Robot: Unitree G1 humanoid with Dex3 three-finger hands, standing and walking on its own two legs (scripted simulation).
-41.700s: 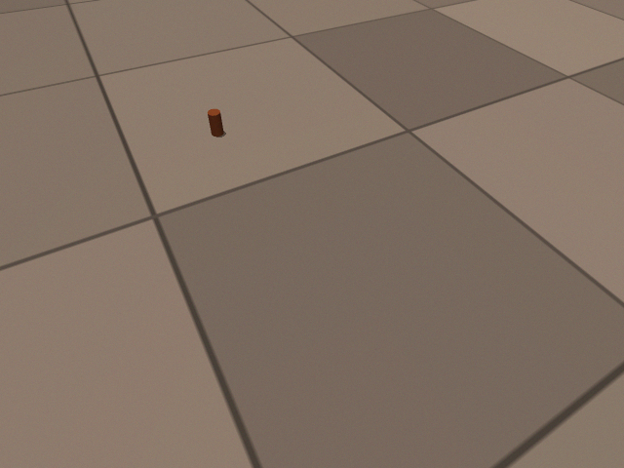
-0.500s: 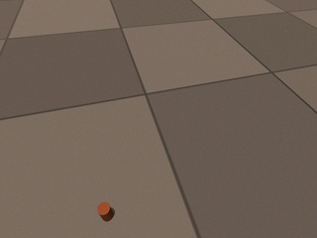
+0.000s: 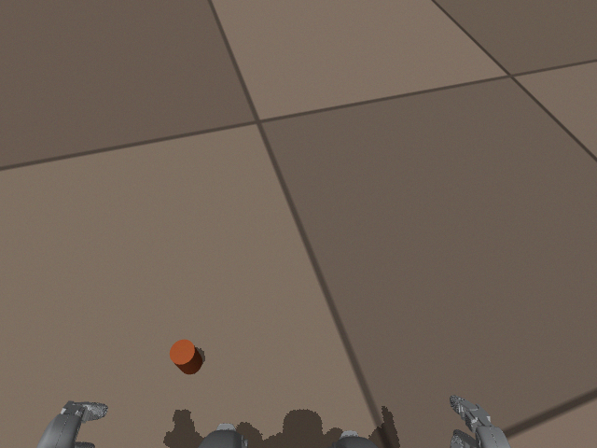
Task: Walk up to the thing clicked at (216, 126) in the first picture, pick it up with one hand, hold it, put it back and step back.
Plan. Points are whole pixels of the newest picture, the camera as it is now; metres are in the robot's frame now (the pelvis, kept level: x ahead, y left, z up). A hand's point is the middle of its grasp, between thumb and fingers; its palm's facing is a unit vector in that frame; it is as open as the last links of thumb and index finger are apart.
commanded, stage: rise first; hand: left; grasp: from above
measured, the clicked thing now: (186, 357) +0.39 +0.28 -0.65
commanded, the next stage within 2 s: none
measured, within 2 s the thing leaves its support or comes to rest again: neither
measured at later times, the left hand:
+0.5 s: hand out of the picture +0.12 +0.27 -0.20, palm faces -0.20 -0.85 -0.49, open 14.1 cm
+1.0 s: hand (133, 399) +0.25 +0.32 -0.39, palm faces -0.43 -0.41 -0.81, open 14.0 cm
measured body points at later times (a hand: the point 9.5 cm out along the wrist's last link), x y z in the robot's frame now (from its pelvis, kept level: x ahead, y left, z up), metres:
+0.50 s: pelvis -0.02 +0.00 -0.06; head +0.10 +0.02 +0.37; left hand +0.13 +0.31 -0.17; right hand +0.17 -0.24 -0.15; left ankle +0.01 +0.13 -0.68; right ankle -0.01 -0.14 -0.68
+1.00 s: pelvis -0.08 +0.00 -0.26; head +0.13 +0.01 +0.13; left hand +0.27 +0.34 -0.35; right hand +0.09 -0.28 -0.40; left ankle +0.01 +0.13 -0.68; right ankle -0.01 -0.14 -0.68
